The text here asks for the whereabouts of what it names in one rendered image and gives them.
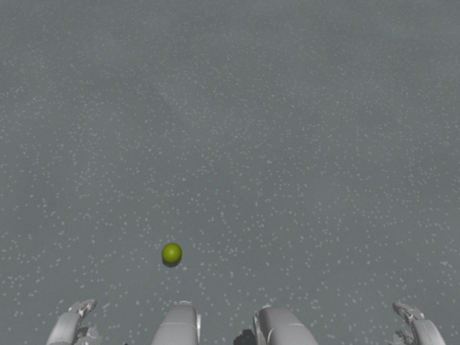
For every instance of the left robot hand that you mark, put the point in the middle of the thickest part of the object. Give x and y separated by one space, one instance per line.
67 326

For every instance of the right robot hand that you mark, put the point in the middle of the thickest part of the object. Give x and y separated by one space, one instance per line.
424 331

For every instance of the ball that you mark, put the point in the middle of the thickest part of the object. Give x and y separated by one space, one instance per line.
171 253

